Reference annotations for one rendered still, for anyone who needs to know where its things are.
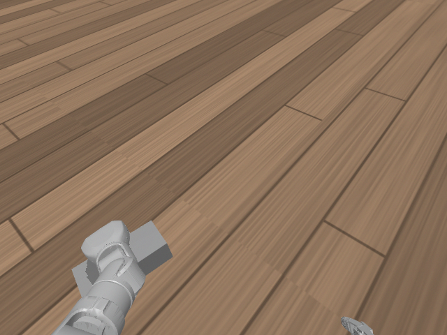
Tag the left robot hand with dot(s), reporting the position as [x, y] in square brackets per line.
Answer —
[111, 232]

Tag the left robot arm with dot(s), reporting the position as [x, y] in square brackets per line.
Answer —
[103, 310]

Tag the carton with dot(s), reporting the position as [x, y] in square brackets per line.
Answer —
[148, 246]

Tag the right robot hand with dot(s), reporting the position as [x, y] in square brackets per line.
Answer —
[355, 327]

